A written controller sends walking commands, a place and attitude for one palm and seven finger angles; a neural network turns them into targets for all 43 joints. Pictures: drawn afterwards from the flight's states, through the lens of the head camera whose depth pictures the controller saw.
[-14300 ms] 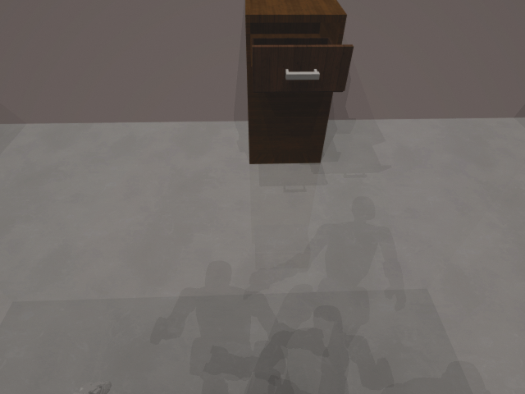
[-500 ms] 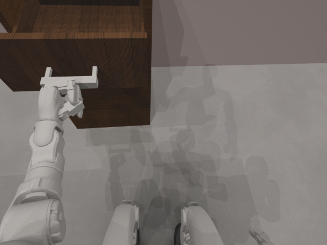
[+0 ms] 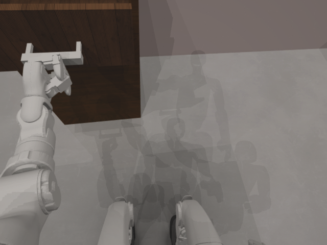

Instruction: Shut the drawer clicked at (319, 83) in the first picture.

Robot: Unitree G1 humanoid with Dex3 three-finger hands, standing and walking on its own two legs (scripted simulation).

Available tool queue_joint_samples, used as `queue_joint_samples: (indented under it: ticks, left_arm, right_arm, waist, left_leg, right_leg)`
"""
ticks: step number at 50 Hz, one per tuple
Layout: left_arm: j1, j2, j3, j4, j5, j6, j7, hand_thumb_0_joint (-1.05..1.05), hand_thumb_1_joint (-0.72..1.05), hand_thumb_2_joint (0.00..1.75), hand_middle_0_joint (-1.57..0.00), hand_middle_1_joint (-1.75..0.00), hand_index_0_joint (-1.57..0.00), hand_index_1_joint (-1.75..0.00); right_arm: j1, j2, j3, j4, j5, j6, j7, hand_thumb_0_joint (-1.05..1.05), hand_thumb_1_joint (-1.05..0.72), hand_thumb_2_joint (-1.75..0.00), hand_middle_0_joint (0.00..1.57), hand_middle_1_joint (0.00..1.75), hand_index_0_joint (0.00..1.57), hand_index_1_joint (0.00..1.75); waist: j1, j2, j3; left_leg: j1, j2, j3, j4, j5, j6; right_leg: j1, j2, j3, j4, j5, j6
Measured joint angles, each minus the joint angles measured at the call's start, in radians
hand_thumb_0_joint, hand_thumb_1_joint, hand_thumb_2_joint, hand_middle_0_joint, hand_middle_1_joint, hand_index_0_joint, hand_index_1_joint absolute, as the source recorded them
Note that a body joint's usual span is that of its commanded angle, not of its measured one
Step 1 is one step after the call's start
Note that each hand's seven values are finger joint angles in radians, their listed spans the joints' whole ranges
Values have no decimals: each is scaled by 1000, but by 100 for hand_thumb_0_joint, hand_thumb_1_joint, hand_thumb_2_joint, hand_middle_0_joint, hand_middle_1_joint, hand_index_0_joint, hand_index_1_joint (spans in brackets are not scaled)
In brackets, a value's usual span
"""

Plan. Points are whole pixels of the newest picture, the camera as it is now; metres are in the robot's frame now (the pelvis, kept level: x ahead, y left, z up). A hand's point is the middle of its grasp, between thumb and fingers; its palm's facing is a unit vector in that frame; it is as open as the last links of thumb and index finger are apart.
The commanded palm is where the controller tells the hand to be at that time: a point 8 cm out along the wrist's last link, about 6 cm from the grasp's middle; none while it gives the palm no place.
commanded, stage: push the drawer shut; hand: left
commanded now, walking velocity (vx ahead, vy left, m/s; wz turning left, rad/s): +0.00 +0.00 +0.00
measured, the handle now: (54, 52) +0.56 +0.25 +0.05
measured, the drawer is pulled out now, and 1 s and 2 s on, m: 0.12 0.01 0.00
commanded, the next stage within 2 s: pull the fist back off the drawer in 1.28 s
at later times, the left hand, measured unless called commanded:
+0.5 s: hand (66, 61) +0.54 +0.22 +0.05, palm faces +0.10 -0.99 -0.05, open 3.1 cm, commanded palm +0.55 +0.24 +0.05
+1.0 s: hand (67, 42) +0.59 +0.22 +0.05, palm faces +0.10 -0.99 -0.05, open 3.3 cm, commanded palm +0.62 +0.23 +0.05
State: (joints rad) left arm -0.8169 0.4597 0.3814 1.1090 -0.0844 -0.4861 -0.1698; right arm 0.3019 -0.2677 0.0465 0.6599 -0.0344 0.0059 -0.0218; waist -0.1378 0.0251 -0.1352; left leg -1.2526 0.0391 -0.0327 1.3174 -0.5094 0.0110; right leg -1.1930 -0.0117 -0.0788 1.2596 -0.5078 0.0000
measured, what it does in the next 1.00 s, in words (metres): stands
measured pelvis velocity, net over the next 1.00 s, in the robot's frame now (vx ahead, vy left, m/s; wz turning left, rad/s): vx -0.01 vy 0.00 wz -0.05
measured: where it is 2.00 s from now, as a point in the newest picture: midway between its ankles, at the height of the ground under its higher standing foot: outside the picture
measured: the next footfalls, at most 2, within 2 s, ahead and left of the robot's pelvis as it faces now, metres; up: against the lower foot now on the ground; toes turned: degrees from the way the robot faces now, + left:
none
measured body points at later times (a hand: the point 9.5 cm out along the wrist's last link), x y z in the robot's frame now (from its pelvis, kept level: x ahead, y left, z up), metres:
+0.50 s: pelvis +0.00 +0.00 -0.01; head +0.17 +0.03 +0.41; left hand +0.53 +0.27 +0.06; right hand +0.01 -0.27 -0.12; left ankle +0.05 +0.11 -0.61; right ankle +0.04 -0.13 -0.61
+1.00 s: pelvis -0.01 +0.00 -0.02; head +0.20 +0.04 +0.37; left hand +0.58 +0.27 +0.06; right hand -0.04 -0.26 -0.11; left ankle +0.05 +0.11 -0.61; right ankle +0.04 -0.13 -0.61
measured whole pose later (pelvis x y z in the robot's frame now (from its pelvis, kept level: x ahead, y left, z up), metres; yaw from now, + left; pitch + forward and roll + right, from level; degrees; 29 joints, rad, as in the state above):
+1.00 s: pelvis -0.01 +0.00 -0.02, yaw -3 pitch +32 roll -7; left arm -1.25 0.80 0.45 1.35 0.05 -0.34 -0.19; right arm 0.36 -0.27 0.12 0.65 -0.06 0.03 -0.01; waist -0.29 0.05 -0.11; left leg -1.47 0.06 -0.07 1.41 -0.51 0.01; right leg -1.38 0.02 -0.11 1.30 -0.49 0.00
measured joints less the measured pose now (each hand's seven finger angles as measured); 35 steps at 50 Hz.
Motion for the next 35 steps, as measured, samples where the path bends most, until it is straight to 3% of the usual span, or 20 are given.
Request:
queue_joint_samples:
  ticks: [10,35]
  left_arm:
    - [-53,63,46,53,20,9,-23,-1,78,96,-140,-160,-140,-160]
    - [-280,224,64,176,84,88,-20,4,77,96,-140,-160,-140,-160]
  right_arm:
    - [8,-2,10,-7,-1,17,2,1,-91,-90,21,30,20,30]
    - [30,-6,41,-8,-18,21,6,1,-91,-90,21,30,20,30]
  waist:
    - [-27,1,4]
    - [-97,13,15]
  left_leg:
    - [-18,13,-8,10,-7,-6]
    - [-138,20,-33,63,-5,-5]
  right_leg:
    - [-16,14,-6,1,0,-6]
    - [-120,24,-27,31,11,-6]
